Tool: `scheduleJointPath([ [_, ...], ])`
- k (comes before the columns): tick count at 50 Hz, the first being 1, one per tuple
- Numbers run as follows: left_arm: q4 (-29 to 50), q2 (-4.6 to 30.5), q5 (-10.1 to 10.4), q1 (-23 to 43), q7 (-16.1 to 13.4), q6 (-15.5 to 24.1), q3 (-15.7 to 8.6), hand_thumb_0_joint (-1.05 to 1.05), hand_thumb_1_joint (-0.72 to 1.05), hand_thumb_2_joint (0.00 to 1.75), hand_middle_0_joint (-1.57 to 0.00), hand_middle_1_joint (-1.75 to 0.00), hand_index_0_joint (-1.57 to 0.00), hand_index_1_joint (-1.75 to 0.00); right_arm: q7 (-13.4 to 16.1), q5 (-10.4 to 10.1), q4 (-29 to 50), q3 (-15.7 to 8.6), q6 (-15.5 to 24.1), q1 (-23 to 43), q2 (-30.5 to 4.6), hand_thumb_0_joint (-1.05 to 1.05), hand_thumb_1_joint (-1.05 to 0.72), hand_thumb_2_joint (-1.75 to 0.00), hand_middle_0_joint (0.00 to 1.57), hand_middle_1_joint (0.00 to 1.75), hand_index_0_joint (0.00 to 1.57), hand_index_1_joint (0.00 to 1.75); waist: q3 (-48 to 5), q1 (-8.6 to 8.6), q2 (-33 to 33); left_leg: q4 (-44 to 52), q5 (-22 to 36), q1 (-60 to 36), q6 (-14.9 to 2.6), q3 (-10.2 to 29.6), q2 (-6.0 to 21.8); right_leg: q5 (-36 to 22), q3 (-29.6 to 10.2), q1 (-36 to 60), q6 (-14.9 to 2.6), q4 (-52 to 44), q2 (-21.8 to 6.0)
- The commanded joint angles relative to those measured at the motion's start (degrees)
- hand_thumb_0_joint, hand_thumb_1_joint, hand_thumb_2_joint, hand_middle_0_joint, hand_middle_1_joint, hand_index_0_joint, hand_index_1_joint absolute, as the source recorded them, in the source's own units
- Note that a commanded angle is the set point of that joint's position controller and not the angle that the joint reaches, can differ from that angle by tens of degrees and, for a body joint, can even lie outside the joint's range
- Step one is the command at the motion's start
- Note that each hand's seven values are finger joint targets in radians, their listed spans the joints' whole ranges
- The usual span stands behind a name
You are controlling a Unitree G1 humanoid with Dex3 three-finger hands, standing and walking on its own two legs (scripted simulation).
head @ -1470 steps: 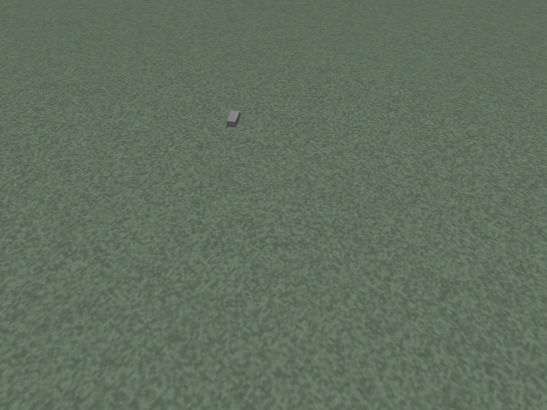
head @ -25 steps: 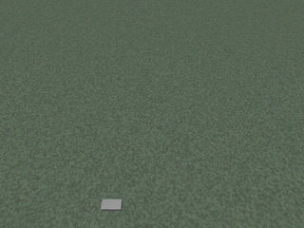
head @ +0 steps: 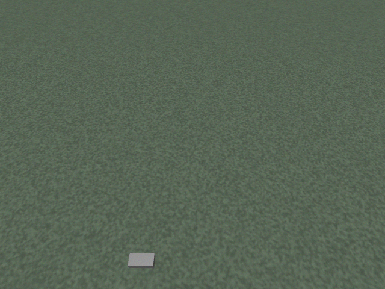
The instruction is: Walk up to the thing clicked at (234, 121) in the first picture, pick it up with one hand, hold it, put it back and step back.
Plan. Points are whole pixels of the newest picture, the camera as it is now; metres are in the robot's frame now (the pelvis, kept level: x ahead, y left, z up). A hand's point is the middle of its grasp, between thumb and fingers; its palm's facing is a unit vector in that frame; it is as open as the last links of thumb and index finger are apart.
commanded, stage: rise first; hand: left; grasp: from above
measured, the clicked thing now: (141, 260) +0.39 +0.25 -0.76
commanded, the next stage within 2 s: none
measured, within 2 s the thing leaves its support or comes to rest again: neither
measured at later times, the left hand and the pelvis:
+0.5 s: hand out of the picture +0.13 +0.26 -0.20, palm faces -0.09 -0.91 -0.41, open 12.1 cm; pelvis -0.02 +0.01 -0.05, yaw +1 degrees
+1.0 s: hand out of the picture +0.13 +0.28 -0.31, palm faces -0.33 -0.75 -0.58, open 13.1 cm; pelvis -0.04 +0.01 -0.16, yaw +1 degrees
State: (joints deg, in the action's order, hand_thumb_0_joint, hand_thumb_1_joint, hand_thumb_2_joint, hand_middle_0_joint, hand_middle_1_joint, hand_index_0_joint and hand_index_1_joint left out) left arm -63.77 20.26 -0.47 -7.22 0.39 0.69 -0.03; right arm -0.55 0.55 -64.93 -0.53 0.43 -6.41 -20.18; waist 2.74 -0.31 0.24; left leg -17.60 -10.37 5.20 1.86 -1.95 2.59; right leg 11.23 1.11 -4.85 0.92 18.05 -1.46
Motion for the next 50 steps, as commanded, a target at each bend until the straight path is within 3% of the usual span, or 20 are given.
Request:
scheduleJointPath([
  [1, 3.46, 12.38, -0.10, 2.03, -0.99, 1.04, -2.28, 0.00, 0.90, 0.90, -0.20, -0.30, -0.20, -0.30, 0.91, 0.05, 3.64, -1.94, 1.06, 1.85, -11.81, 0.00, -0.90, -0.90, 0.20, 0.30, 0.20, 0.30, -3.83, 0.11, -0.54, 2.06, 9.84, -1.69, -2.47, 4.00, 5.83, -11.22, -4.66, -0.81, -1.98, -2.45, -6.56],
  [2, 3.55, 12.50, -0.18, 1.95, -1.05, 1.06, -2.35, 0.00, 0.87, 0.90, -0.25, -0.30, -0.23, -0.31, 0.94, 0.01, 3.76, -2.09, 1.07, 2.10, -12.15, 0.00, -0.92, -0.91, 0.20, 0.30, 0.20, 0.30, -4.07, 0.14, -0.23, 1.99, 9.85, -1.95, -2.54, 4.29, 6.03, -11.14, -4.55, -0.88, -1.98, -2.35, -6.47],
  [3, 23.66, 1.78, 2.58, 22.05, -1.78, 6.02, -2.13, 0.00, 0.79, 0.90, -0.32, -0.38, -0.27, -0.39, 2.04, -3.94, 19.41, 0.50, 3.74, 0.80, -2.27, 0.00, -0.97, -0.92, 0.20, 0.30, 0.20, 0.30, 1.37, -6.38, 2.01, -2.31, 1.02, 7.24, -2.48, -2.15, -3.04, -5.59, -0.56, -13.30, -1.06, 0.83, 0.59],
  [4, 17.89, 4.70, 2.46, 26.14, -1.92, 5.35, -3.16, 0.00, 0.71, 0.90, -0.30, -0.45, -0.26, -0.47, 2.62, -4.08, 16.59, 0.27, 3.71, -2.08, -3.94, 0.00, -0.90, -0.90, 0.20, 0.30, 0.20, 0.30, -0.82, -4.56, -1.02, -2.87, -0.47, 6.42, -2.79, -1.77, -2.85, -2.50, 0.20, -10.38, -0.84, 0.77, 0.74],
  [5, 9.33, 11.83, 0.76, 15.59, -2.19, 3.28, -7.31, 0.00, 0.63, 0.88, -0.28, -0.53, -0.25, -0.55, 3.27, -4.22, 16.68, -1.19, 3.18, -4.37, -6.10, 0.00, -0.89, -0.90, 0.20, 0.30, 0.20, 0.30, -1.09, -2.45, -1.32, -3.29, -0.36, 7.53, -2.57, -1.63, -2.64, -1.00, 0.91, -10.58, -1.36, 1.29, 1.20],
  [8, 4.57, 13.31, -3.79, 17.01, 0.32, 2.58, -9.58, 0.00, 0.39, 0.82, -0.27, -0.72, -0.27, -0.72, 3.12, -2.39, 20.30, -3.34, 3.45, -5.81, -5.64, 0.00, -0.91, -0.90, 0.20, 0.30, 0.20, 0.30, -8.13, -1.28, -3.86, -10.17, 2.07, 11.46, -2.89, -1.13, -2.99, -3.57, 0.66, -12.48, -1.38, 7.83, 0.89],
  [10, 2.25, 11.28, -6.87, 7.60, 1.33, 1.87, -10.86, 0.00, 0.23, 0.79, -0.26, -0.81, -0.28, -0.79, 2.54, -1.51, 22.23, -4.56, 3.73, -8.63, -5.05, 0.00, -0.89, -0.90, 0.20, 0.30, 0.20, 0.30, -13.40, 1.00, -0.39, -14.21, 5.08, 14.31, -2.21, -0.82, -3.57, -5.70, 0.79, -13.30, -1.87, 12.58, 0.92],
  [11, 4.89, 12.05, -7.84, 6.76, 1.33, 1.77, -11.67, 0.00, 0.15, 0.80, -0.26, -0.83, -0.28, -0.81, 2.26, -1.50, 24.31, -4.75, 3.97, -8.15, -4.79, 0.00, -0.89, -0.90, 0.20, 0.30, 0.20, 0.30, -15.53, 1.99, 0.63, -14.89, 5.30, 14.68, -1.98, -0.81, -3.78, -5.29, 0.91, -12.39, -1.92, 13.63, 1.00],
  [15, 12.02, 9.22, -9.26, 4.73, -0.48, -1.79, -11.16, 0.00, -0.17, 0.80, -0.27, -0.86, -0.28, -0.85, 2.03, -1.95, 28.89, -5.09, 4.01, -7.86, -3.88, 0.00, -0.87, -0.89, 0.20, 0.30, 0.20, 0.30, -16.68, 0.84, 1.03, -16.61, 6.16, 16.19, -1.82, -0.24, -3.37, -5.32, 1.43, -15.59, -1.78, 15.48, 1.61],
  [19, 17.64, 9.03, -10.88, 7.41, -1.56, -3.86, -11.14, 0.00, -0.39, 0.84, -0.26, -0.90, -0.25, -0.90, 1.67, -1.73, 32.33, -5.32, 4.82, -6.52, -3.67, 0.00, -0.89, -0.90, 0.20, 0.30, 0.20, 0.30, -15.11, -0.16, 0.34, -21.48, 2.27, 21.00, -1.63, 0.35, -2.55, -0.48, 1.71, -22.44, -1.71, 20.23, 1.87],
  [21, 19.10, 7.31, -11.28, 5.25, -1.67, -4.09, -10.65, 0.00, -0.41, 0.85, -0.25, -0.90, -0.24, -0.91, 1.54, -1.54, 32.94, -5.33, 5.64, -7.22, -2.99, 0.00, -0.89, -0.90, 0.20, 0.30, 0.20, 0.30, -15.32, -0.48, 0.48, -24.31, 0.09, 23.92, -1.69, 0.66, -2.35, 1.62, 1.83, -25.57, -1.72, 23.13, 1.91],
  [27, 29.41, 7.44, -13.66, 1.40, -1.67, -4.34, -10.91, 0.00, -0.42, 0.86, -0.27, -0.85, -0.25, -0.88, 1.81, -1.20, 35.77, -5.66, 7.51, -6.91, -2.57, 0.00, -0.89, -0.90, 0.20, 0.30, 0.20, 0.30, -18.23, -0.70, 2.44, -31.05, -2.63, 29.90, -1.56, 1.74, -1.55, 4.40, 1.64, -33.53, -1.81, 30.81, 1.84],
  [30, 35.56, 8.14, -15.36, -1.90, -2.10, -5.17, -11.86, 0.00, -0.42, 0.85, -0.28, -0.85, -0.26, -0.87, 2.01, -1.01, 37.14, -5.65, 8.09, -6.82, -2.15, 0.00, -0.90, -0.90, 0.20, 0.30, 0.20, 0.30, -22.56, -0.19, 4.06, -34.49, -1.07, 30.93, -1.57, 1.84, -1.36, 3.21, 1.23, -35.36, -1.90, 33.94, 1.61],
  [31, 35.78, 7.51, -15.88, -2.85, -2.17, -5.74, -11.13, 0.00, -0.42, 0.84, -0.28, -0.87, -0.26, -0.89, 2.05, -1.04, 37.29, -5.53, 8.35, -6.79, -2.25, 0.00, -0.91, -0.90, 0.20, 0.30, 0.20, 0.30, -22.40, -1.27, 3.06, -35.51, -0.56, 31.68, -1.71, 2.00, -1.18, 2.66, 1.29, -36.10, -1.80, 34.78, 1.68],
  [35, 40.69, 6.96, -16.38, -7.09, -2.37, -7.56, -11.08, 0.00, -0.42, 0.83, -0.31, -0.83, -0.29, -0.85, 1.86, -0.97, 38.40, -5.43, 9.05, -5.98, -1.85, 0.00, -0.94, -0.91, 0.20, 0.30, 0.20, 0.30, -23.45, -0.70, 3.44, -38.69, -0.85, 35.25, -1.81, 2.58, -1.04, 3.42, 1.32, -39.07, -1.80, 37.99, 1.52],
  [39, 44.59, 7.61, -18.03, -5.77, -2.46, -8.33, -10.51, 0.00, -0.40, 0.80, -0.32, -0.84, -0.31, -0.86, 1.71, -0.96, 39.48, -5.20, 9.80, -5.02, -1.90, 0.00, -0.95, -0.91, 0.20, 0.30, 0.20, 0.30, -24.10, -1.86, 3.35, -42.76, -2.03, 39.55, -1.97, 3.07, -1.10, 4.20, 1.37, -43.74, -1.77, 41.69, 1.49],
  [41, 43.24, 8.22, -19.53, -2.91, -2.73, -8.07, -10.64, 0.00, -0.39, 0.79, -0.31, -0.85, -0.30, -0.86, 1.75, -0.91, 39.74, -5.06, 10.33, -4.42, -1.87, 0.00, -0.94, -0.91, 0.20, 0.30, 0.20, 0.30, -22.71, -2.73, 1.59, -45.75, -6.03, 43.99, -2.40, 2.52, -1.41, 6.47, 1.16, -46.65, -1.56, 43.25, 1.44],
  [44, 40.50, 9.28, -22.73, -0.27, -2.94, -6.12, -10.86, 0.00, -0.39, 0.80, -0.30, -0.85, -0.29, -0.86, 1.20, -0.69, 39.35, -5.07, 11.38, -3.28, -2.33, 0.00, -0.93, -0.91, 0.20, 0.30, 0.20, 0.30, -23.92, -2.24, 3.21, -50.33, -8.44, 49.12, -2.13, 3.24, -1.49, 9.33, 1.16, -53.56, -1.85, 49.33, 1.39],
  [48, 38.26, 9.63, -27.82, 5.03, -3.73, -1.59, -8.94, 0.00, -0.35, 0.80, -0.31, -0.84, -0.30, -0.85, 0.39, -0.85, 38.45, -5.65, 12.62, -2.47, -3.22, 0.00, -0.91, -0.90, 0.20, 0.30, 0.20, 0.30, -29.11, -2.49, 4.19, -57.07, -10.73, 54.72, -1.92, 3.67, -1.72, 11.22, 0.95, -61.91, -1.96, 56.95, 1.31],
  [50, 36.73, 11.87, -30.39, 7.13, -4.90, 0.57, -10.00, 0.00, -0.34, 0.80, -0.30, -0.85, -0.29, -0.85, 0.01, -0.96, 37.53, -5.75, 12.83, -2.16, -3.78, 0.00, -0.90, -0.90, 0.20, 0.30, 0.20, 0.30, -32.05, -1.92, 4.07, -60.72, -9.76, 57.97, -2.05, 3.78, -1.81, 10.48, 0.82, -64.94, -2.03, 60.70, 1.29],
])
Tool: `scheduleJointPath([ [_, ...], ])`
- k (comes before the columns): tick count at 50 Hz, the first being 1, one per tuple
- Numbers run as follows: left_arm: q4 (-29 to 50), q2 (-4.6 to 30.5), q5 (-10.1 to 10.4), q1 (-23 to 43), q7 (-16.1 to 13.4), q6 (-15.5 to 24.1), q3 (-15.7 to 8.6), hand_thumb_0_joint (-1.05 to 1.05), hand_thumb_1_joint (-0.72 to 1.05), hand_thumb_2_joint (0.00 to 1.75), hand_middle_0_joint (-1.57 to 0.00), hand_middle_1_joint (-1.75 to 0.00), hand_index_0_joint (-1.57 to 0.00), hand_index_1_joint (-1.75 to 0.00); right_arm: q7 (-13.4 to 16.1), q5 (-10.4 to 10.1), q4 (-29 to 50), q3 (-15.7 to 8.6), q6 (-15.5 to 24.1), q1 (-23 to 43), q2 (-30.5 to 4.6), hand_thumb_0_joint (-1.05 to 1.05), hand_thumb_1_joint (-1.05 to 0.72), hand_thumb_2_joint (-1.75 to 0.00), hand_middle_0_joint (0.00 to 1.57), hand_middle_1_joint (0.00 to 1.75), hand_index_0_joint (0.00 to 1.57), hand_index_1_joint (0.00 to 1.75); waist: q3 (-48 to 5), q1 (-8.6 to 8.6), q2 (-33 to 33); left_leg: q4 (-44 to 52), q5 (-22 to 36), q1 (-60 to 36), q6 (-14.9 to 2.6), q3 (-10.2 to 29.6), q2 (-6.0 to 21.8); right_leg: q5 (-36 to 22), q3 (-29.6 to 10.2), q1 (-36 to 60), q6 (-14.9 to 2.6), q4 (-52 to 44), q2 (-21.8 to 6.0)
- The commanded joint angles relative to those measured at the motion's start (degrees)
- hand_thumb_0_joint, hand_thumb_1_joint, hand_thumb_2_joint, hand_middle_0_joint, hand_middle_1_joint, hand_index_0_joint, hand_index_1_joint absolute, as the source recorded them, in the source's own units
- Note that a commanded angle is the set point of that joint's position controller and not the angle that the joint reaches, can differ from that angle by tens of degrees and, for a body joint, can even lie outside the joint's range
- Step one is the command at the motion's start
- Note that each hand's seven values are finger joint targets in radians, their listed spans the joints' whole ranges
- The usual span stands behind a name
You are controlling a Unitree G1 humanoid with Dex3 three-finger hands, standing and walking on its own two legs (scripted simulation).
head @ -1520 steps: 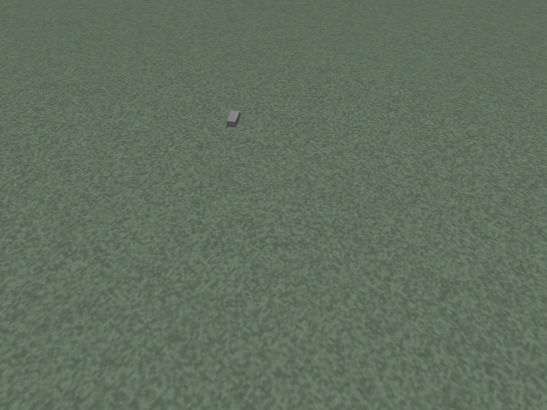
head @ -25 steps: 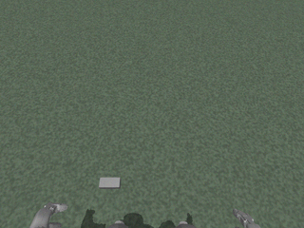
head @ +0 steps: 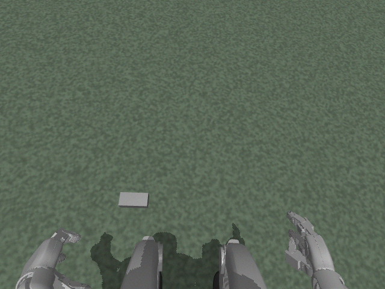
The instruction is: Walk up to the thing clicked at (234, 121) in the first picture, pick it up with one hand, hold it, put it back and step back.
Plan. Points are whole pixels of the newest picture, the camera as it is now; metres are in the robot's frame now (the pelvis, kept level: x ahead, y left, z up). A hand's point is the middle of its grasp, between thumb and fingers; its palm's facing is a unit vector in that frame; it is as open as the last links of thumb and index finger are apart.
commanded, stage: rise first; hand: left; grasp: from above
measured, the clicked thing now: (134, 200) +0.44 +0.23 -0.60
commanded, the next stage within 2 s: none
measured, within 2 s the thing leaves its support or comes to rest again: neither
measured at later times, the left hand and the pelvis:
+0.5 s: hand (98, 222) +0.30 +0.29 -0.34, palm faces -0.49 -0.27 -0.83, open 12.9 cm; pelvis -0.06 +0.00 -0.20, yaw -4 degrees
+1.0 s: hand (108, 209) +0.36 +0.28 -0.43, palm faces -0.47 -0.04 -0.88, open 13.2 cm; pelvis -0.07 +0.01 -0.27, yaw -6 degrees
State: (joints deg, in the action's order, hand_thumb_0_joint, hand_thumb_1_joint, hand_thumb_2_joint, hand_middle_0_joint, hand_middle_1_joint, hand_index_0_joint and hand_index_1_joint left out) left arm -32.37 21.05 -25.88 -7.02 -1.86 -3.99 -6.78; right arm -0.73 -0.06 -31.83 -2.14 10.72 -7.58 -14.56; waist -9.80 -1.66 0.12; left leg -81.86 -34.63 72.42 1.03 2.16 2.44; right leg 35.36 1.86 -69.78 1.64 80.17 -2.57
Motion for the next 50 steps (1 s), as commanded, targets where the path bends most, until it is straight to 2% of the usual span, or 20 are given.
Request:
scheduleJointPath([
  [1, 5.34, 11.94, -6.16, 8.65, -3.08, 6.32, -2.84, 0.00, -0.35, 0.81, -0.30, -0.84, -0.30, -0.85, 0.00, -0.32, 3.97, -4.31, 2.65, -0.77, -9.80, 0.00, -0.91, -0.90, 0.20, 0.30, 0.20, 0.30, -21.00, -0.56, 5.62, 1.90, 15.41, -8.49, -1.13, 0.00, -1.45, -14.01, 0.09, -2.69, -2.87, 0.79, 2.34],
  [2, 5.02, 13.29, -7.50, 10.00, -3.76, 7.20, -4.03, 0.00, -0.36, 0.81, -0.31, -0.85, -0.30, -0.86, -0.20, -0.36, 3.72, -4.52, 2.63, -1.00, -10.09, 0.00, -0.91, -0.90, 0.20, 0.30, 0.20, 0.30, -22.85, -0.03, 5.75, 0.25, 15.64, -7.73, -1.16, -0.01, -1.56, -14.05, 0.09, -4.08, -2.89, 2.36, 2.42],
  [6, 1.86, 16.84, -12.11, 14.99, -5.77, 9.50, -5.03, 0.00, -0.39, 0.85, -0.28, -0.87, -0.26, -0.88, -0.75, -0.29, 1.71, -5.07, 1.79, -0.66, -10.77, 0.00, -0.92, -0.91, 0.20, 0.30, 0.20, 0.30, -27.55, 1.09, 6.73, -5.65, 16.59, -2.84, -1.19, 0.17, -1.53, -14.43, 0.32, -10.13, -3.12, 8.41, 2.55],
  [11, -3.04, 18.20, -16.77, 24.96, -6.67, 11.01, -3.52, 0.00, -0.40, 0.86, -0.26, -0.88, -0.25, -0.89, -1.55, 0.27, -1.21, -5.71, 0.46, -2.14, -11.20, 0.00, -0.92, -0.91, 0.20, 0.30, 0.20, 0.30, -32.46, 0.02, 5.13, -13.41, 16.49, 3.86, -1.60, -0.30, -1.60, -14.77, 0.74, -14.53, -3.02, 13.91, 2.79],
  [12, -4.00, 19.04, -17.96, 28.14, -6.84, 11.67, -3.41, 0.00, -0.39, 0.85, -0.26, -0.89, -0.26, -0.89, -1.59, 0.39, -1.61, -5.90, 0.24, -2.75, -11.31, 0.00, -0.93, -0.91, 0.20, 0.30, 0.20, 0.30, -32.44, -0.52, 4.54, -15.12, 14.33, 6.31, -1.83, -0.58, -1.65, -13.39, 0.73, -15.50, -2.88, 14.43, 2.83],
  [14, -7.54, 22.10, -19.84, 30.53, -7.45, 12.87, -5.04, 0.00, -0.34, 0.82, -0.28, -0.85, -0.28, -0.85, -1.94, 0.66, -3.00, -5.66, -0.45, -3.59, -11.18, 0.00, -0.92, -0.91, 0.20, 0.30, 0.20, 0.30, -32.46, 0.46, 2.85, -17.48, 11.03, 11.23, -2.09, -1.11, -1.89, -11.08, 0.63, -15.93, -2.88, 15.93, 2.98],
  [16, -7.34, 24.70, -22.59, 35.58, -7.98, 14.29, -5.63, 0.00, -0.36, 0.84, -0.28, -0.84, -0.28, -0.85, -2.12, 0.97, -3.10, -5.96, -1.05, -4.04, -11.74, 0.00, -0.91, -0.91, 0.20, 0.30, 0.20, 0.30, -36.74, 0.64, 4.09, -20.09, 11.20, 11.58, -2.07, -1.38, -1.82, -11.09, 0.74, -17.11, -3.00, 18.40, 3.06],
  [20, -14.74, 25.90, -25.42, 40.36, -8.76, 16.39, -5.11, 0.00, -0.32, 0.83, -0.27, -0.85, -0.27, -0.85, -2.45, 1.62, -5.22, -5.80, -2.39, -5.23, -11.49, 0.00, -0.89, -0.90, 0.20, 0.30, 0.20, 0.30, -32.60, -0.42, 1.97, -23.13, 3.70, 19.27, -2.62, -1.63, -1.96, -4.03, 1.45, -21.22, -2.76, 19.81, 3.35],
  [21, -13.12, 28.05, -26.43, 43.07, -9.20, 17.17, -5.90, 0.00, -0.31, 0.84, -0.26, -0.84, -0.26, -0.84, -2.42, 1.73, -4.74, -5.86, -2.67, -5.28, -11.66, 0.00, -0.87, -0.90, 0.20, 0.30, 0.20, 0.30, -34.02, 0.13, 1.79, -24.49, 4.00, 20.41, -2.83, -2.18, -2.03, -4.18, 1.05, -20.31, -2.62, 19.94, 3.42],
  [22, -17.71, 28.53, -27.65, 42.05, -9.63, 17.36, -5.84, 0.00, -0.32, 0.85, -0.26, -0.83, -0.26, -0.84, -2.61, 1.94, -6.10, -5.04, -3.26, -5.95, -10.83, 0.00, -0.88, -0.90, 0.20, 0.30, 0.20, 0.30, -33.22, -0.21, 1.11, -25.52, 2.55, 22.16, -3.02, -2.13, -2.07, -2.39, 1.03, -21.23, -2.58, 20.35, 3.55],
  [23, -13.62, 29.07, -28.34, 46.00, -10.06, 18.26, -5.79, 0.00, -0.31, 0.85, -0.26, -0.83, -0.26, -0.84, -2.66, 2.18, -5.82, -5.79, -3.50, -6.31, -11.83, 0.00, -0.87, -0.90, 0.20, 0.30, 0.20, 0.30, -34.97, -0.38, 3.24, -25.55, 2.83, 20.58, -2.76, -1.84, -2.02, -2.69, 1.69, -22.68, -2.84, 21.77, 3.54],
  [26, -17.50, 29.89, -30.92, 49.25, -11.44, 19.65, -5.22, 0.00, -0.33, 0.87, -0.22, -0.86, -0.23, -0.86, -2.92, 2.66, -7.13, -5.39, -4.82, -6.84, -12.06, 0.00, -0.87, -0.90, 0.20, 0.30, 0.20, 0.30, -33.03, -1.12, 5.79, -26.60, -0.72, 20.79, -2.53, -0.89, -1.81, 0.38, 2.93, -28.44, -3.22, 24.47, 3.87],
  [30, -18.75, 32.11, -34.59, 54.98, -14.02, 20.77, -4.87, 0.00, -0.35, 0.88, -0.22, -0.84, -0.22, -0.84, -3.31, 3.48, -7.62, -5.05, -6.40, -7.46, -12.44, 0.00, -0.89, -0.90, 0.20, 0.30, 0.20, 0.30, -34.02, -2.24, 7.73, -29.55, 0.74, 21.86, -2.53, -0.88, -1.98, -1.03, 3.62, -30.91, -3.37, 27.24, 3.93],
  [31, -23.20, 31.56, -35.53, 53.52, -14.63, 20.51, -4.94, 0.00, -0.37, 0.89, -0.22, -0.83, -0.21, -0.84, -3.45, 3.82, -8.37, -4.26, -6.66, -8.19, -12.03, 0.00, -0.89, -0.90, 0.20, 0.30, 0.20, 0.30, -32.79, -2.75, 7.43, -29.84, 1.30, 21.71, -2.50, -0.43, -1.92, -1.79, 4.04, -32.07, -3.34, 28.03, 3.83],
  [35, -24.99, 32.42, -38.71, 57.50, -16.52, 20.87, -4.08, 0.00, -0.37, 0.89, -0.22, -0.80, -0.21, -0.81, -3.74, 4.60, -9.32, -4.50, -7.53, -7.99, -13.40, 0.00, -0.89, -0.90, 0.20, 0.30, 0.20, 0.30, -30.38, -3.10, 11.87, -29.27, -1.66, 21.20, -1.85, 1.35, -1.57, -0.02, 5.46, -38.71, -3.75, 31.79, 3.68],
  [43, -30.47, 34.09, -43.36, 62.24, -18.81, 21.11, -3.15, 0.00, -0.36, 0.88, -0.24, -0.78, -0.23, -0.79, -4.59, 6.04, -10.49, -3.72, -8.15, -8.14, -13.55, 0.00, -0.90, -0.90, 0.20, 0.30, 0.20, 0.30, -29.96, -4.69, 12.24, -33.72, 0.16, 24.72, -2.12, 0.50, -2.22, -1.66, 5.67, -40.64, -3.81, 34.52, 3.69],
  [44, -29.81, 34.64, -43.56, 63.33, -19.09, 21.32, -3.26, 0.00, -0.35, 0.87, -0.24, -0.78, -0.23, -0.78, -4.70, 6.12, -9.74, -3.58, -8.06, -7.28, -13.62, 0.00, -0.90, -0.90, 0.20, 0.30, 0.20, 0.30, -30.16, -4.24, 12.54, -34.41, 0.77, 24.74, -2.16, 0.27, -2.11, -2.14, 5.58, -40.51, -3.75, 34.66, 3.70],
  [45, -32.15, 34.03, -44.27, 63.00, -19.34, 21.26, -3.09, 0.00, -0.35, 0.87, -0.23, -0.79, -0.23, -0.79, -4.76, 6.45, -10.74, -3.52, -8.22, -8.53, -13.74, 0.00, -0.90, -0.90, 0.20, 0.30, 0.20, 0.30, -30.19, -5.45, 11.63, -35.15, 1.55, 24.94, -2.26, 0.46, -2.16, -2.95, 5.84, -40.57, -3.58, 35.18, 3.70],
  [47, -33.19, 35.46, -45.14, 63.04, -19.80, 21.66, -3.90, 0.00, -0.34, 0.86, -0.24, -0.78, -0.24, -0.78, -4.97, 6.84, -11.28, -3.47, -8.52, -8.93, -13.64, 0.00, -0.90, -0.90, 0.20, 0.30, 0.20, 0.30, -30.38, -5.43, 11.03, -36.42, 2.61, 26.46, -2.40, -0.11, -2.37, -3.77, 5.73, -39.89, -3.59, 35.60, 3.84],
  [50, -34.36, 34.87, -46.28, 65.48, -20.45, 22.31, -2.96, 0.00, -0.33, 0.84, -0.25, -0.78, -0.25, -0.78, -5.22, 7.37, -11.26, -3.47, -8.62, -8.52, -13.78, 0.00, -0.90, -0.90, 0.20, 0.30, 0.20, 0.30, -29.91, -6.18, 11.82, -37.20, 1.58, 26.95, -2.37, 0.17, -2.26, -2.76, 6.07, -41.90, -3.56, 36.49, 3.90],
])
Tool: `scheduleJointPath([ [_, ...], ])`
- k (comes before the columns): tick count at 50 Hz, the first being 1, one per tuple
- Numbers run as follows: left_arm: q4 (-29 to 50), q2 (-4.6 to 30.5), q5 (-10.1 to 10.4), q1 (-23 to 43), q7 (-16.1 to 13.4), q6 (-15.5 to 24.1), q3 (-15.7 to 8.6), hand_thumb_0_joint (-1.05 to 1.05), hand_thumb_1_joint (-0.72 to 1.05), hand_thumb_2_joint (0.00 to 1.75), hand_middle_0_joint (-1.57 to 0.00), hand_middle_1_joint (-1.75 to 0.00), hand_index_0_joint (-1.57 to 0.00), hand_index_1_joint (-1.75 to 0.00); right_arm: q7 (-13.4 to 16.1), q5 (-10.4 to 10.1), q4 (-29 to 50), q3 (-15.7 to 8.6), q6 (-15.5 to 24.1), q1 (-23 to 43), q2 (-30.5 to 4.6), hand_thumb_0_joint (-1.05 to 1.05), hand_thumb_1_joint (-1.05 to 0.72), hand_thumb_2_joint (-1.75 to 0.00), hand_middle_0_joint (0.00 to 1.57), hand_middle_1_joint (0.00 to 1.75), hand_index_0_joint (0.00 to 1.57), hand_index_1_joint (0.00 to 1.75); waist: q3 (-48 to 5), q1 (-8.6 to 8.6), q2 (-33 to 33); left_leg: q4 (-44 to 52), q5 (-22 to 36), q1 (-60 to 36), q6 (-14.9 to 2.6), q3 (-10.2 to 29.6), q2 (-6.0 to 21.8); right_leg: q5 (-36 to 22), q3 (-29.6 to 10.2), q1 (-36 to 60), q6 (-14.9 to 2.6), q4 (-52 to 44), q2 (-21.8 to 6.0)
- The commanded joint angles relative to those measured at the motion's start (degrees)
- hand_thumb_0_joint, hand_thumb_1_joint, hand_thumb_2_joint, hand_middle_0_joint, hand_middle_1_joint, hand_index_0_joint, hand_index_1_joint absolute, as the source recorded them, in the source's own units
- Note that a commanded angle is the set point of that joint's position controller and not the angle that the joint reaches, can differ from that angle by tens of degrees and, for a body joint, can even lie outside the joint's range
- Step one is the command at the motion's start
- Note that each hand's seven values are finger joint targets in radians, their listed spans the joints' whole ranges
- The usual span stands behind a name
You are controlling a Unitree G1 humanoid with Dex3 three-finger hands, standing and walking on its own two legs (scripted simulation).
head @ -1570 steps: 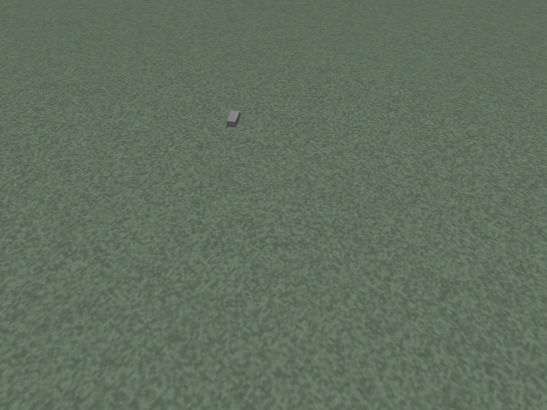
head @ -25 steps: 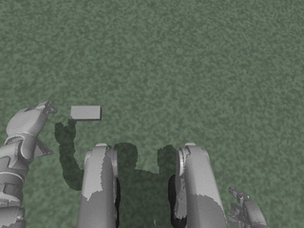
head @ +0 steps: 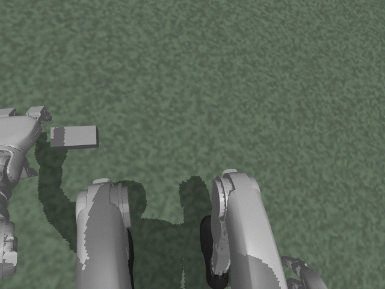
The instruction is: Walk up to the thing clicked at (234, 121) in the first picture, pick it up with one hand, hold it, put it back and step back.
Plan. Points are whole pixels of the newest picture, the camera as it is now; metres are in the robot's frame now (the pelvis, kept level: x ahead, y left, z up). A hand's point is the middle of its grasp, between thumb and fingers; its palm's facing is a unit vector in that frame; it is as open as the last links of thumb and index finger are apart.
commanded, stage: rise first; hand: left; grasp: from above
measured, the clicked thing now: (75, 137) +0.48 +0.28 -0.33
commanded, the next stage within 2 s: none
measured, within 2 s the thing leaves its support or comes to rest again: neither
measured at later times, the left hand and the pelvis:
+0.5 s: hand (40, 143) +0.42 +0.31 -0.20, palm faces -0.46 -0.07 -0.89, open 13.1 cm; pelvis +0.01 +0.00 -0.03, yaw -1 degrees
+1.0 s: hand (45, 142) +0.43 +0.31 -0.21, palm faces -0.45 -0.08 -0.89, open 13.5 cm; pelvis +0.01 +0.00 -0.04, yaw -2 degrees
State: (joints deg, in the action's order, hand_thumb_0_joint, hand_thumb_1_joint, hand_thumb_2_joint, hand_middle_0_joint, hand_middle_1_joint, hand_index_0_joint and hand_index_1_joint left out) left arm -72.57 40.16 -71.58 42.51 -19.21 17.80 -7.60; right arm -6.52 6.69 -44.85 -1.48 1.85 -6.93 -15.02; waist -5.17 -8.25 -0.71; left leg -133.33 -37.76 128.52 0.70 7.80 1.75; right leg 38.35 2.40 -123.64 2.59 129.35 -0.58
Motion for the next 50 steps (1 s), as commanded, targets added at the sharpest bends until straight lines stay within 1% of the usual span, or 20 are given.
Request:
scheduleJointPath([
  [1, 6.49, 14.75, -0.87, 16.47, -3.21, 0.81, -1.20, 0.00, -0.33, 0.84, -0.26, -0.76, -0.26, -0.77, 0.43, 0.79, 1.74, -3.91, 0.27, -8.89, -13.04, 0.00, -0.90, -0.90, 0.20, 0.30, 0.20, 0.30, -34.68, 0.58, 13.90, 14.18, 5.41, -29.67, -1.94, -5.52, -1.74, -6.35, 5.56, 11.87, -4.62, -12.06, 1.93],
  [2, 5.04, 16.41, -1.27, 16.87, -3.56, 0.98, -2.21, 0.00, -0.33, 0.84, -0.26, -0.77, -0.25, -0.77, 0.43, 0.90, 1.28, -3.88, 0.19, -9.04, -13.42, 0.00, -0.90, -0.90, 0.20, 0.30, 0.20, 0.30, -34.00, 0.08, 12.96, 13.63, 4.70, -28.48, -2.09, -5.31, -1.64, -5.79, 5.79, 11.21, -4.48, -11.80, 1.96],
  [5, 4.66, 16.64, -2.14, 17.86, -4.66, 1.48, -2.20, 0.00, -0.33, 0.84, -0.26, -0.77, -0.25, -0.78, 0.23, 1.26, 0.89, -3.74, 0.14, -8.98, -13.31, 0.00, -0.90, -0.90, 0.20, 0.30, 0.20, 0.30, -35.23, 0.29, 14.07, 12.84, 5.73, -29.40, -1.90, -5.54, -1.68, -6.46, 5.85, 10.76, -4.62, -10.79, 2.07],
  [7, 3.86, 15.73, -1.91, 19.13, -5.41, 1.47, -1.46, 0.00, -0.32, 0.83, -0.25, -0.80, -0.25, -0.80, 0.08, 1.63, 1.65, -3.36, 0.36, -8.32, -13.27, 0.00, -0.90, -0.90, 0.20, 0.30, 0.20, 0.30, -34.64, -0.34, 13.22, 12.20, 4.93, -28.08, -2.07, -5.71, -1.74, -5.93, 5.95, 10.63, -4.52, -10.99, 2.19],
  [8, 2.44, 16.90, -2.29, 18.88, -5.82, 1.27, -2.33, 0.00, -0.33, 0.84, -0.25, -0.79, -0.25, -0.79, 0.11, 1.92, 0.63, -3.24, 0.29, -9.19, -13.28, 0.00, -0.90, -0.90, 0.20, 0.30, 0.20, 0.30, -34.17, -0.72, 12.59, 11.48, 5.16, -27.28, -2.23, -5.96, -1.77, -6.35, 5.93, 10.96, -4.39, -10.88, 2.13],
  [12, 2.29, 16.79, -2.36, 19.17, -7.12, 0.67, -2.81, 0.00, -0.33, 0.84, -0.26, -0.79, -0.25, -0.79, -0.01, 2.58, 1.09, -2.89, 0.63, -8.73, -13.22, 0.00, -0.90, -0.90, 0.20, 0.30, 0.20, 0.30, -36.35, -0.23, 13.28, 10.59, 7.02, -27.58, -2.18, -6.27, -1.89, -7.86, 5.67, 11.97, -4.35, -10.01, 2.19],
  [19, 1.43, 17.27, -1.68, 19.53, -7.51, -0.74, -2.90, 0.00, -0.36, 0.86, -0.23, -0.83, -0.23, -0.82, -0.09, 2.78, 0.92, -2.68, 0.92, -8.80, -13.66, 0.00, -0.90, -0.90, 0.20, 0.30, 0.20, 0.30, -35.80, -0.62, 14.83, 9.84, 6.91, -27.05, -2.16, -6.15, -1.84, -8.23, 5.79, 10.80, -4.30, -8.81, 2.05],
  [21, 0.98, 16.52, -1.68, 19.65, -7.28, -0.99, -2.19, 0.00, -0.37, 0.87, -0.22, -0.84, -0.22, -0.84, -0.26, 3.04, 0.67, -2.52, 0.94, -9.53, -13.76, 0.00, -0.90, -0.90, 0.20, 0.30, 0.20, 0.30, -35.83, -1.69, 13.73, 8.95, 8.60, -26.61, -2.27, -6.03, -1.71, -10.34, 6.07, 11.64, -4.16, -8.57, 2.15],
  [23, 1.08, 17.42, -1.22, 19.25, -7.05, -1.05, -2.85, 0.00, -0.37, 0.87, -0.22, -0.84, -0.22, -0.84, -0.32, 2.68, 0.85, -2.51, 0.87, -9.22, -13.74, 0.00, -0.90, -0.90, 0.20, 0.30, 0.20, 0.30, -35.62, -0.81, 13.26, 8.80, 8.23, -25.84, -2.33, -6.10, -1.77, -9.92, 5.68, 11.90, -4.25, -8.55, 2.14],
  [27, 1.08, 19.24, -1.71, 18.36, -7.00, -0.78, -4.15, 0.00, -0.36, 0.86, -0.22, -0.85, -0.22, -0.85, -0.58, 3.27, -0.09, -2.41, 0.48, -10.91, -13.75, 0.00, -0.90, -0.90, 0.20, 0.30, 0.20, 0.30, -37.42, -1.20, 13.10, 7.24, 11.97, -26.07, -2.39, -6.19, -1.63, -13.99, 5.73, 14.62, -4.02, -7.77, 2.35],
  [29, 0.30, 17.07, -1.19, 19.34, -6.93, -0.52, -2.68, 0.00, -0.38, 0.87, -0.21, -0.85, -0.21, -0.85, -0.85, 3.41, 0.96, -1.88, 0.54, -9.98, -13.65, 0.00, -0.90, -0.90, 0.20, 0.30, 0.20, 0.30, -35.87, -1.91, 12.79, 7.23, 10.48, -24.19, -2.49, -6.12, -1.77, -12.79, 5.73, 14.24, -3.99, -7.92, 2.43],
  [31, 0.11, 18.40, -1.18, 19.33, -7.24, -0.46, -3.62, 0.00, -0.38, 0.87, -0.21, -0.86, -0.21, -0.85, -0.67, 3.40, 0.84, -1.72, 0.54, -9.68, -14.08, 0.00, -0.90, -0.90, 0.20, 0.30, 0.20, 0.30, -35.77, -1.28, 13.43, 7.28, 9.33, -25.17, -2.35, -5.97, -1.69, -11.30, 5.86, 13.02, -4.12, -7.77, 2.42],
  [35, -0.91, 18.20, -1.65, 20.29, -7.58, -0.14, -2.81, 0.00, -0.40, 0.89, -0.19, -0.88, -0.19, -0.87, -0.83, 3.61, 1.12, -1.39, 0.64, -9.25, -14.20, 0.00, -0.90, -0.90, 0.20, 0.30, 0.20, 0.30, -33.59, -1.92, 14.34, 7.87, 6.35, -23.96, -2.21, -5.78, -1.74, -8.47, 6.29, 11.26, -4.39, -7.89, 2.57],
  [39, -0.74, 18.20, -1.91, 20.23, -7.88, 0.07, -2.52, 0.00, -0.42, 0.91, -0.17, -0.89, -0.18, -0.89, -0.73, 3.59, 1.11, -1.29, 0.78, -8.91, -14.45, 0.00, -0.90, -0.90, 0.20, 0.30, 0.20, 0.30, -34.26, -1.87, 16.22, 7.86, 6.85, -25.49, -1.96, -5.47, -1.65, -8.74, 6.55, 10.27, -4.40, -7.18, 2.66],
  [40, -1.33, 17.39, -1.83, 20.70, -7.96, 0.03, -1.85, 0.00, -0.42, 0.91, -0.17, -0.90, -0.18, -0.89, -0.76, 3.63, 0.92, -1.19, 0.86, -9.16, -14.41, 0.00, -0.90, -0.90, 0.20, 0.30, 0.20, 0.30, -33.87, -2.67, 14.31, 7.09, 7.22, -24.53, -2.14, -5.38, -1.62, -9.44, 6.57, 10.55, -4.28, -7.33, 2.65],
  [42, -1.10, 18.96, -2.17, 21.14, -8.28, 0.13, -2.80, 0.00, -0.41, 0.91, -0.18, -0.90, -0.18, -0.89, -0.91, 3.83, 0.79, -0.95, 0.85, -9.77, -14.63, 0.00, -0.90, -0.90, 0.20, 0.30, 0.20, 0.30, -34.18, -3.07, 13.93, 6.45, 8.56, -23.65, -2.30, -5.45, -1.73, -11.07, 6.38, 12.01, -4.07, -7.15, 2.60],
  [44, -1.43, 18.77, -1.86, 20.55, -8.64, 0.09, -3.12, 0.00, -0.41, 0.90, -0.18, -0.89, -0.18, -0.89, -0.89, 3.60, 0.71, -1.15, 1.09, -9.55, -14.63, 0.00, -0.90, -0.90, 0.20, 0.30, 0.20, 0.30, -33.67, -2.25, 14.91, 7.07, 7.90, -24.47, -2.08, -5.43, -1.63, -9.99, 6.53, 10.75, -4.23, -6.85, 2.55],
  [46, -1.12, 18.85, -2.33, 21.58, -8.80, 0.08, -2.60, 0.00, -0.40, 0.89, -0.18, -0.90, -0.19, -0.89, -0.92, 3.88, 0.86, -0.65, 1.05, -9.28, -14.67, 0.00, -0.90, -0.90, 0.20, 0.30, 0.20, 0.30, -35.17, -2.61, 16.37, 6.68, 8.54, -25.35, -1.97, -5.40, -1.63, -10.78, 6.60, 11.23, -4.21, -6.74, 2.76],
  [47, -1.92, 18.45, -2.22, 21.15, -8.89, -0.11, -2.75, 0.00, -0.48, 0.97, -0.18, -0.84, -0.14, -0.88, -0.93, 3.85, 0.71, -0.60, 1.02, -9.57, -14.82, 0.00, -0.90, -0.90, 0.20, 0.30, 0.20, 0.30, -35.16, -2.72, 15.82, 6.77, 8.78, -25.28, -1.92, -5.22, -1.69, -10.80, 6.84, 11.00, -4.25, -6.28, 2.79],
  [50, -3.65, 19.25, -2.42, 21.42, -9.10, -0.61, -3.16, 0.00, -0.45, 0.94, -0.18, -0.87, -0.16, -0.88, -1.16, 4.24, 0.66, -0.27, 1.18, -9.87, -14.97, 0.00, -0.90, -0.90, 0.20, 0.30, 0.20, 0.30, -32.97, -3.52, 14.40, 6.25, 8.42, -23.52, -2.24, -5.20, -1.76, -10.93, 6.87, 11.05, -4.03, -6.53, 2.69],
])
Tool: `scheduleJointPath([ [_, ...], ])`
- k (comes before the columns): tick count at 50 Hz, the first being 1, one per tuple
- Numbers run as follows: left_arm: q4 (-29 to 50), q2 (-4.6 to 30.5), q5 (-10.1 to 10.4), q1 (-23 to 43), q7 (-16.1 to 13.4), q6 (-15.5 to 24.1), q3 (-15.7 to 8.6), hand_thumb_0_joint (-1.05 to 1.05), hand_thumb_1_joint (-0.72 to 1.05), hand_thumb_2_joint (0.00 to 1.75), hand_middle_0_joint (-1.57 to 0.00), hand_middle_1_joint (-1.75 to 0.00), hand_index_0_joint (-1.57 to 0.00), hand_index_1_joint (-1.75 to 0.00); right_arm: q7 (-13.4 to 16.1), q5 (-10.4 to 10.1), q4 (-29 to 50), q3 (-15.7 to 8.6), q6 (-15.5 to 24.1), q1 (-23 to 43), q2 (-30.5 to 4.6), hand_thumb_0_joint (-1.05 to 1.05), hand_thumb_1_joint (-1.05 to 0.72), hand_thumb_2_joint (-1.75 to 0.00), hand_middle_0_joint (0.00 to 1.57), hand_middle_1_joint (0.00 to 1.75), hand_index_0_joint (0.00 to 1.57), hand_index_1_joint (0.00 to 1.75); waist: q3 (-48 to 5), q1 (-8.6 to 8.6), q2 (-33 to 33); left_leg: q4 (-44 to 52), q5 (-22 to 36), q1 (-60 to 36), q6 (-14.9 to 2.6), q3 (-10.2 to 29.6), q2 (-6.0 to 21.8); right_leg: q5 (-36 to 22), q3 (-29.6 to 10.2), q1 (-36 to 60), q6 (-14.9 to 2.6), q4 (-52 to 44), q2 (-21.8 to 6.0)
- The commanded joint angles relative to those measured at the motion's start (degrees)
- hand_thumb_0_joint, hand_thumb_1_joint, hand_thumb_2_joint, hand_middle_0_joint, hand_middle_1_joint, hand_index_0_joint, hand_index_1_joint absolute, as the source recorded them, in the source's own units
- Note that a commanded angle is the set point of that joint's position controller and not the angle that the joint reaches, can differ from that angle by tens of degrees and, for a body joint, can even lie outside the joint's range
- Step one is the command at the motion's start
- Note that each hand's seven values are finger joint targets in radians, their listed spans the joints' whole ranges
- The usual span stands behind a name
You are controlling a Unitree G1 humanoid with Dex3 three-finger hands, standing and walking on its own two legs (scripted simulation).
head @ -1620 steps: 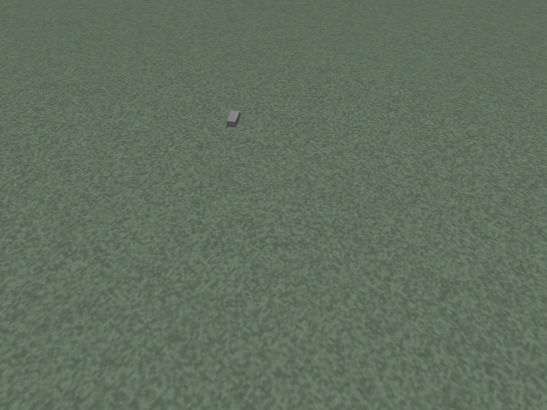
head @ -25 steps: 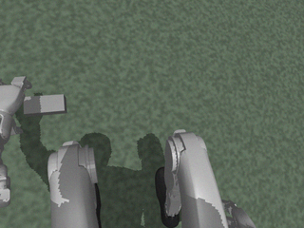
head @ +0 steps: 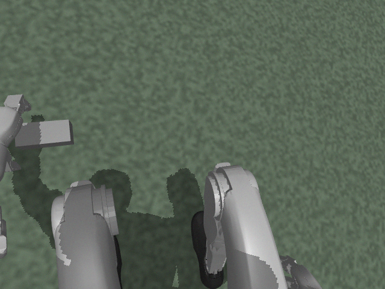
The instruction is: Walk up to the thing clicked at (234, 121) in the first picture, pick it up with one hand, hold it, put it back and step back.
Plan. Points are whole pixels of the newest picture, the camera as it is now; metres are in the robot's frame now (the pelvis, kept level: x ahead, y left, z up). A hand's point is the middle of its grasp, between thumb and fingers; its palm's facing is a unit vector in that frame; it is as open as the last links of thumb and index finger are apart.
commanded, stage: rise first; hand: left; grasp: from above
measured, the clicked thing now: (45, 134) +0.46 +0.29 -0.30
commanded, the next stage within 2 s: approach in 1.44 s
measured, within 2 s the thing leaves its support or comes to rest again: neither
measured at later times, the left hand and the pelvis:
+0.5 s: hand (5, 140) +0.42 +0.33 -0.19, palm faces -0.45 -0.10 -0.89, open 13.6 cm; pelvis +0.00 +0.00 -0.01, yaw -1 degrees
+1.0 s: hand (2, 138) +0.42 +0.33 -0.17, palm faces -0.45 -0.09 -0.89, open 13.6 cm; pelvis +0.00 +0.00 +0.00, yaw -1 degrees
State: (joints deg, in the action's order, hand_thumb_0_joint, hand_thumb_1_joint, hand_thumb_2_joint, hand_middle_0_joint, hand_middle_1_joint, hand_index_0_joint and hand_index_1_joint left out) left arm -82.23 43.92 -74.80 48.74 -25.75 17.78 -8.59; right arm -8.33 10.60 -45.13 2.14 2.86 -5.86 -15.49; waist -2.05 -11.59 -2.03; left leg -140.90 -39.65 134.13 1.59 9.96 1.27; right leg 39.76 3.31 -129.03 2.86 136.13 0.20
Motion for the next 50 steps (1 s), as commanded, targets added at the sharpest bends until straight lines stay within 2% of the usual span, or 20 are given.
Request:
scheduleJointPath([
  [1, 6.65, 16.02, 0.81, 15.45, -2.63, -0.32, -2.46, 0.00, -0.44, 0.93, -0.18, -0.87, -0.17, -0.88, 0.77, 0.26, 0.87, -3.99, 0.14, -10.57, -14.54, 0.00, -0.90, -0.90, 0.20, 0.30, 0.20, 0.30, -37.07, 0.36, 16.26, 13.95, 10.05, -29.59, -3.04, -7.29, -1.18, -11.97, 6.00, 16.31, -4.36, -13.14, 1.97],
  [2, 6.81, 16.57, 0.67, 15.46, -2.69, -0.24, -2.57, 0.00, -0.43, 0.93, -0.20, -0.86, -0.18, -0.87, 0.78, 0.34, 0.89, -3.78, 0.14, -10.15, -14.41, 0.00, -0.90, -0.90, 0.20, 0.30, 0.20, 0.30, -37.65, 0.81, 17.84, 14.22, 9.82, -30.27, -2.87, -7.48, -1.29, -11.56, 5.88, 16.27, -4.47, -13.03, 2.00],
  [5, 4.30, 15.94, 0.41, 15.18, -2.66, -0.40, -2.01, 0.00, -0.43, 0.93, -0.20, -0.85, -0.18, -0.87, 0.59, 0.67, 1.03, -3.53, 0.34, -10.26, -14.57, 0.00, -0.90, -0.90, 0.20, 0.30, 0.20, 0.30, -35.07, -0.48, 16.40, 14.02, 8.18, -28.40, -3.01, -7.19, -1.29, -10.22, 6.36, 15.29, -4.47, -12.95, 2.04],
  [7, 4.55, 16.54, 0.49, 15.41, -2.53, -0.18, -1.99, 0.00, -0.44, 0.93, -0.20, -0.85, -0.18, -0.87, 0.61, 0.57, 0.95, -3.36, 0.46, -9.91, -14.54, 0.00, -0.90, -0.90, 0.20, 0.30, 0.20, 0.30, -34.49, -0.24, 16.68, 14.14, 7.42, -28.06, -3.03, -7.26, -1.43, -9.48, 6.17, 15.09, -4.54, -13.18, 2.08],
  [9, 5.61, 17.40, 0.52, 15.46, -2.76, 0.07, -2.62, 0.00, -0.43, 0.93, -0.20, -0.85, -0.18, -0.87, 0.62, 0.61, 0.97, -3.35, 0.68, -9.79, -14.69, 0.00, -0.90, -0.90, 0.20, 0.30, 0.20, 0.30, -35.59, 0.28, 18.06, 14.12, 8.32, -29.73, -2.76, -7.19, -1.29, -10.09, 6.29, 15.03, -4.52, -12.67, 2.04],
  [14, 5.56, 17.92, 0.11, 16.25, -2.78, 0.73, -2.75, 0.00, -0.44, 0.94, -0.19, -0.86, -0.17, -0.87, 0.45, 1.01, 0.67, -3.04, 0.29, -10.24, -14.94, 0.00, -0.90, -0.90, 0.20, 0.30, 0.20, 0.30, -37.37, -0.56, 17.71, 13.24, 10.93, -30.09, -2.76, -6.72, -1.28, -12.63, 6.64, 15.92, -4.30, -11.90, 2.21],
  [18, 3.88, 18.49, 0.00, 16.20, -3.19, 1.25, -3.05, 0.00, -0.45, 0.94, -0.18, -0.87, -0.16, -0.89, 0.41, 1.60, 0.80, -2.52, 0.34, -9.71, -15.03, 0.00, -0.90, -0.90, 0.20, 0.30, 0.20, 0.30, -35.50, -0.65, 18.12, 13.20, 9.20, -28.69, -2.81, -6.90, -1.39, -11.14, 6.65, 15.47, -4.23, -12.28, 2.24],
  [19, 2.72, 17.88, -0.14, 15.92, -3.15, 1.22, -2.54, 0.00, -0.46, 0.95, -0.17, -0.88, -0.16, -0.90, 0.23, 1.80, 0.63, -2.36, 0.43, -10.23, -14.98, 0.00, -0.90, -0.90, 0.20, 0.30, 0.20, 0.30, -34.61, -1.37, 17.41, 12.74, 9.91, -28.54, -2.85, -6.81, -1.30, -11.88, 6.81, 15.42, -4.21, -11.88, 2.24],
  [22, 4.10, 19.79, 0.08, 16.21, -3.43, 1.37, -3.80, 0.00, -0.45, 0.95, -0.17, -0.88, -0.16, -0.90, 0.25, 1.66, 0.83, -2.48, 0.44, -10.05, -15.31, 0.00, -0.90, -0.90, 0.20, 0.30, 0.20, 0.30, -36.53, -0.36, 17.57, 12.61, 10.23, -29.12, -2.85, -6.85, -1.27, -12.26, 6.60, 15.91, -4.24, -11.85, 2.20],
  [24, 4.41, 19.23, -0.26, 16.22, -3.34, 1.32, -3.10, 0.00, -0.46, 0.95, -0.17, -0.89, -0.16, -0.91, 0.14, 2.16, 0.76, -2.39, 0.55, -10.00, -15.15, 0.00, -0.90, -0.90, 0.20, 0.30, 0.20, 0.30, -36.10, -1.05, 19.08, 12.62, 10.07, -29.25, -2.72, -6.86, -1.23, -12.29, 6.66, 15.93, -4.23, -11.70, 2.24],
  [26, 4.91, 20.22, -0.56, 16.11, -3.26, 1.10, -3.79, 0.00, -0.45, 0.95, -0.18, -0.88, -0.16, -0.90, 0.17, 1.98, 0.71, -2.52, 0.40, -9.92, -15.22, 0.00, -0.90, -0.90, 0.20, 0.30, 0.20, 0.30, -36.85, -0.29, 19.52, 13.09, 9.95, -29.47, -2.63, -6.90, -1.24, -11.95, 6.70, 16.00, -4.38, -11.89, 2.33],
  [28, 6.12, 20.11, 0.05, 15.35, -3.11, 0.93, -4.41, 0.00, -0.46, 0.95, -0.18, -0.88, -0.16, -0.90, 0.09, 2.14, 0.70, -2.59, 0.35, -10.31, -15.25, 0.00, -0.90, -0.90, 0.20, 0.30, 0.20, 0.30, -37.92, -0.08, 19.36, 12.95, 11.70, -30.21, -2.71, -6.95, -1.26, -13.56, 6.72, 17.15, -4.12, -11.85, 2.26],
  [30, 5.46, 18.28, 0.18, 14.73, -2.50, 0.41, -2.57, 0.00, -0.46, 0.95, -0.17, -0.89, -0.15, -0.91, 0.08, 1.99, 0.75, -2.76, 0.27, -9.71, -14.91, 0.00, -0.90, -0.90, 0.20, 0.30, 0.20, 0.30, -37.55, -0.30, 19.15, 12.58, 11.34, -30.03, -2.70, -6.96, -1.16, -13.68, 6.35, 16.45, -4.34, -11.99, 2.34],
  [35, 7.92, 19.19, 1.16, 15.36, -1.68, -0.13, -3.25, 0.00, -0.45, 0.94, -0.17, -0.90, -0.16, -0.91, 0.10, 1.40, 0.96, -3.01, 0.23, -10.03, -15.27, 0.00, -0.90, -0.90, 0.20, 0.30, 0.20, 0.30, -37.52, 0.20, 19.22, 13.27, 10.78, -30.13, -2.67, -6.81, -1.10, -13.00, 6.46, 16.25, -4.40, -12.15, 2.14],
  [37, 7.33, 17.45, 1.16, 14.93, -1.24, -0.18, -1.77, 0.00, -0.46, 0.95, -0.18, -0.90, -0.16, -0.91, 0.09, 1.05, 1.06, -3.15, 0.11, -10.22, -14.96, 0.00, -0.91, -0.90, 0.20, 0.30, 0.20, 0.30, -37.38, -0.29, 18.62, 13.17, 10.81, -30.03, -2.69, -6.89, -1.15, -13.30, 6.20, 16.58, -4.44, -12.68, 2.18],
  [42, 7.69, 18.51, 1.12, 16.00, -0.70, 0.02, -2.21, 0.00, -0.47, 0.95, -0.17, -0.90, -0.15, -0.92, 0.25, 0.50, 1.37, -3.02, -0.16, -9.84, -14.85, 0.00, -0.90, -0.90, 0.20, 0.30, 0.20, 0.30, -36.17, 0.26, 18.97, 14.02, 9.37, -28.91, -2.66, -6.93, -1.26, -11.54, 6.25, 15.73, -4.67, -12.77, 2.19],
  [43, 7.12, 16.90, 1.12, 15.07, -0.57, 0.04, -1.77, 0.00, -0.48, 0.96, -0.17, -0.90, -0.15, -0.92, 0.22, 0.66, 1.33, -3.09, -0.16, -10.43, -14.87, 0.00, -0.90, -0.90, 0.20, 0.30, 0.20, 0.30, -35.98, -0.24, 18.03, 13.97, 10.03, -29.37, -2.67, -6.96, -1.35, -12.27, 6.41, 16.48, -4.49, -12.96, 2.15],
  [45, 5.89, 16.81, 1.10, 16.38, -0.47, 0.10, -1.01, 0.00, -0.46, 0.95, -0.17, -0.90, -0.16, -0.92, 0.25, 0.47, 1.32, -2.88, -0.06, -10.10, -14.89, 0.00, -0.90, -0.90, 0.20, 0.30, 0.20, 0.30, -34.47, -1.04, 16.59, 14.06, 8.54, -28.41, -2.82, -6.67, -1.34, -11.04, 6.56, 15.24, -4.54, -13.19, 2.24],
  [48, 7.18, 19.18, 0.84, 15.83, -0.67, 0.68, -2.94, 0.00, -0.45, 0.94, -0.19, -0.87, -0.18, -0.89, 0.45, 0.50, 1.49, -2.75, -0.14, -10.08, -15.17, 0.00, -0.90, -0.90, 0.20, 0.30, 0.20, 0.30, -36.51, 0.48, 18.11, 14.30, 9.32, -29.21, -2.69, -7.00, -1.55, -11.24, 6.38, 16.66, -4.44, -13.08, 2.01],
  [50, 3.93, 16.31, 0.71, 15.86, -0.53, 0.80, -1.03, 0.00, -0.44, 0.94, -0.19, -0.87, -0.18, -0.89, 0.29, 0.62, 1.34, -2.74, -0.08, -9.73, -15.01, 0.00, -0.90, -0.90, 0.20, 0.30, 0.20, 0.30, -33.53, -1.35, 16.20, 14.37, 8.12, -28.18, -2.74, -6.59, -1.43, -10.31, 6.92, 14.74, -4.41, -12.96, 2.19],
])
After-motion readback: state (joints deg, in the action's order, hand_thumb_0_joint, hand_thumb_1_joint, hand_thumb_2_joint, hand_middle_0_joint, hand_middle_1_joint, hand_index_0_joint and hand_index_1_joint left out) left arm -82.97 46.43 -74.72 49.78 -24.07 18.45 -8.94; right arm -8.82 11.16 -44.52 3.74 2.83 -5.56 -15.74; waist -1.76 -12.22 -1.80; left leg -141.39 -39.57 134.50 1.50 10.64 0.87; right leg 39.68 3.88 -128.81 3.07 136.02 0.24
